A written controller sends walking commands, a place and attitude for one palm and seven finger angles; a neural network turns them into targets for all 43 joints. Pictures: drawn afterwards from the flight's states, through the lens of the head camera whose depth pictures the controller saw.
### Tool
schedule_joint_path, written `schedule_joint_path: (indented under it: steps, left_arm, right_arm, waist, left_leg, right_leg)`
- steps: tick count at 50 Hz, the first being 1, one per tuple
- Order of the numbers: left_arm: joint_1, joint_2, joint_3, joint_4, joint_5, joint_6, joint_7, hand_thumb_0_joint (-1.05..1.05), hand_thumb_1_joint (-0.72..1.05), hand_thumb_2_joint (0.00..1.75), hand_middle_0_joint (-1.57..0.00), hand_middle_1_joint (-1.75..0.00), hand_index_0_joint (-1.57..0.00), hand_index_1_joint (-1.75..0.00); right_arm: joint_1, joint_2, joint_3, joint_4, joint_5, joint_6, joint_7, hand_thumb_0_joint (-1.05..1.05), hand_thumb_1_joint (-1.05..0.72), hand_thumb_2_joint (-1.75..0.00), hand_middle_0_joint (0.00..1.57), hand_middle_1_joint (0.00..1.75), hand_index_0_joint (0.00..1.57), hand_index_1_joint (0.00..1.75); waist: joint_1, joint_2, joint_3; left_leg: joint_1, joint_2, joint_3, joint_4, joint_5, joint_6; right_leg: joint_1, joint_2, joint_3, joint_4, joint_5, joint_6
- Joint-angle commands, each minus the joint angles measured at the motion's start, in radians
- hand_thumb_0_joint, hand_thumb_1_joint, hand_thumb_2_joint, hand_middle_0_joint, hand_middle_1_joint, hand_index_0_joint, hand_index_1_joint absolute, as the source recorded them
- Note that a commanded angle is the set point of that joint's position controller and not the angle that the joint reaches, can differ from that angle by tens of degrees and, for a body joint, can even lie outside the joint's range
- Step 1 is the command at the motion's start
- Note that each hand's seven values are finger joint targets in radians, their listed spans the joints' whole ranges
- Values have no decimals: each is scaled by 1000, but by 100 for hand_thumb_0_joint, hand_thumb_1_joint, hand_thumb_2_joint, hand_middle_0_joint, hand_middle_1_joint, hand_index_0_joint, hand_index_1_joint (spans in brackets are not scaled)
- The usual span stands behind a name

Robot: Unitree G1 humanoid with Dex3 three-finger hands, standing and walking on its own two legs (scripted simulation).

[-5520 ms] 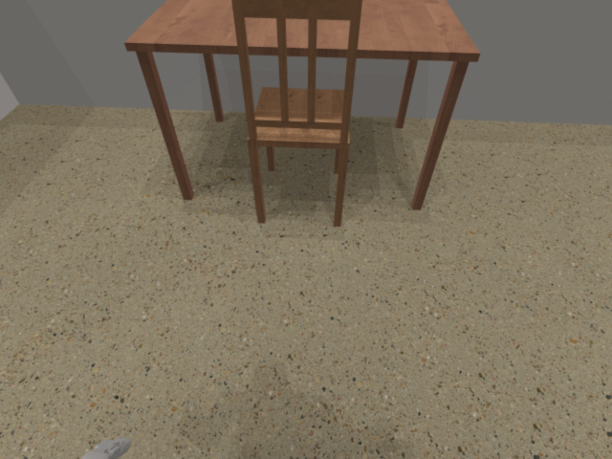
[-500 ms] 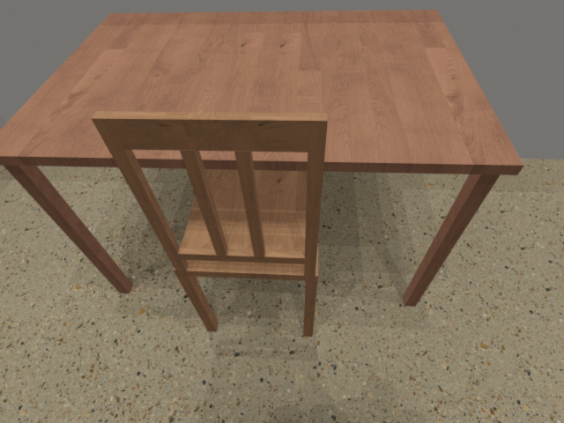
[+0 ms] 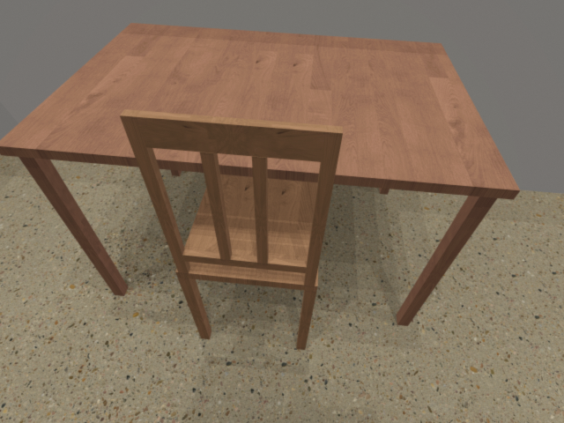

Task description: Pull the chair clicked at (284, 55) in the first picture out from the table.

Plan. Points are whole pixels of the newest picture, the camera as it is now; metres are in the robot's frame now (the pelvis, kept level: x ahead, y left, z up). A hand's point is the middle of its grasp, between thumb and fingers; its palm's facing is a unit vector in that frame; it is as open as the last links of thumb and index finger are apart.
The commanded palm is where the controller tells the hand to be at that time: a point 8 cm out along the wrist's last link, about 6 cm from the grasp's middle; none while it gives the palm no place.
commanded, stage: look again from close up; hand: left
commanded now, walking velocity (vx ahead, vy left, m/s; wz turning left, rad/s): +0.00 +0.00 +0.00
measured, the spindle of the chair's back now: (218, 211) +0.53 +0.18 -0.07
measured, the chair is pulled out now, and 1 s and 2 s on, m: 0.00 0.00 0.00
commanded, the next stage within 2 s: shuffle to correct the standing spot in 0.92 s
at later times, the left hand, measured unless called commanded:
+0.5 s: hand out of the picture -0.04 +0.21 -0.18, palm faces +0.00 -0.99 -0.17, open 7.4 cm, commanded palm none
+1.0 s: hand out of the picture -0.05 +0.21 -0.18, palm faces +0.00 -0.99 -0.15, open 7.4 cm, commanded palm none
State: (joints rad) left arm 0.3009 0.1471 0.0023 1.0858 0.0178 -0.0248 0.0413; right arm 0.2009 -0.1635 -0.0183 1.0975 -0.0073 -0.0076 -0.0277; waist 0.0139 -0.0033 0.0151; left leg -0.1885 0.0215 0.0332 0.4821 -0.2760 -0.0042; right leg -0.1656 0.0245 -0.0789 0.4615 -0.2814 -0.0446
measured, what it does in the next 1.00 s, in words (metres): shifts its weight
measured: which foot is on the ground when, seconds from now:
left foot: down 0.00-1.00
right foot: down 0.00-1.00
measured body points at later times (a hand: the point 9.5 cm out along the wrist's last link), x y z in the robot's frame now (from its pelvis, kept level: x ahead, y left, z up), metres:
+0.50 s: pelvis -0.02 +0.05 +0.00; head -0.01 +0.05 +0.45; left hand -0.04 +0.26 -0.16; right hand -0.04 -0.16 -0.16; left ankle -0.01 +0.12 -0.74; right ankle -0.02 -0.09 -0.74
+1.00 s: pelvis -0.02 +0.06 +0.00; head -0.01 +0.06 +0.45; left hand -0.05 +0.26 -0.16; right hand -0.04 -0.15 -0.16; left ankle -0.01 +0.12 -0.74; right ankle -0.02 -0.09 -0.74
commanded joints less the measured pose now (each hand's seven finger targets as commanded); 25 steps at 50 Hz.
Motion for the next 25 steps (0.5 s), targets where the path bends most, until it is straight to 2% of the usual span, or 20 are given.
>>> schedule_joint_path:
  steps: [1, 8, 9, 14, 17, 20, 25]
  left_arm:
    - [69, 111, 18, -29, -5, -13, 7, 0, 90, 90, -20, -30, -20, -30]
    - [70, 104, 10, -13, -6, -9, 3, 0, 90, 90, -20, -30, -20, -30]
    - [71, 105, 9, -13, -5, -7, 3, 0, 90, 90, -20, -30, -20, -30]
    - [80, 98, 7, -3, -6, -4, 4, 0, 90, 90, -20, -30, -20, -30]
    - [86, 88, 6, 6, -6, -2, 5, 0, 90, 90, -20, -30, -20, -30]
    - [93, 79, 4, 11, -5, 1, 5, 0, 90, 90, -20, -30, -20, -30]
    - [107, 65, 4, 13, -2, 4, 5, 0, 90, 90, -20, -30, -20, -30]
  right_arm:
    - [50, -83, -8, -18, -4, -16, 0, 0, -90, -90, 20, 30, 20, 30]
    - [62, -86, -2, 0, -2, -18, 2, 0, -90, -90, 20, 30, 20, 30]
    - [67, -83, -1, 2, -1, -17, 2, 0, -90, -90, 20, 30, 20, 30]
    - [89, -84, 2, 15, 0, -21, 0, 0, -90, -90, 20, 30, 20, 30]
    - [99, -82, 3, 20, 1, -22, -1, 0, -90, -90, 20, 30, 20, 30]
    - [107, -79, 2, 25, 1, -19, -1, 0, -90, -90, 20, 30, 20, 30]
    - [125, -74, -2, 27, 1, -18, -1, 0, -90, -90, 20, 30, 20, 30]
  waist:
    - [-5, 10, 39]
    - [-4, 19, 59]
    - [-3, 6, 59]
    - [-3, 13, 37]
    - [-5, 20, 50]
    - [-5, 10, 77]
    - [-6, 17, 77]
  left_leg:
    - [4, 63, -70, -83, 171, 34]
    - [-6, 66, -82, -122, 135, 42]
    - [-9, 68, -81, -129, 117, 43]
    - [5, 76, -88, -145, 138, 49]
    - [2, 78, -94, -159, 135, 52]
    - [-17, 79, -100, -183, 70, 53]
    - [-28, 87, -118, -219, 5, 58]
  right_leg:
    - [-40, -129, 134, -99, 185, 17]
    - [-53, -127, 129, -104, 120, 18]
    - [-49, -123, 125, -107, 102, 19]
    - [-36, -123, 117, -90, 120, 22]
    - [-43, -126, 111, -82, 123, 25]
    - [-58, -122, 113, -85, 93, 26]
    - [-61, -119, 104, -72, 83, 28]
